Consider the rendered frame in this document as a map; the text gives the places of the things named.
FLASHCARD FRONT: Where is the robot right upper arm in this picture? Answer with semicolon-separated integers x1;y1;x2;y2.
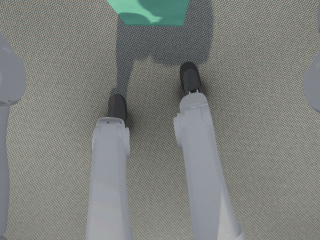
303;51;320;113

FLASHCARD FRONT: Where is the robot left upper arm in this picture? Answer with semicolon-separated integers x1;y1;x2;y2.
0;33;27;240

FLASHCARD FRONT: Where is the robot foot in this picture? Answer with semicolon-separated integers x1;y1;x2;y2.
179;61;202;96
108;94;127;126

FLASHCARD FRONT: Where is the robot right foot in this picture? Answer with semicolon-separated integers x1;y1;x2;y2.
179;61;202;96

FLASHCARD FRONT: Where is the robot left foot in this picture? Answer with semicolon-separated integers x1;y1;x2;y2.
108;94;127;126

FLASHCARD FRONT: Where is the carton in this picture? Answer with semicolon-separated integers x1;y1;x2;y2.
107;0;189;27

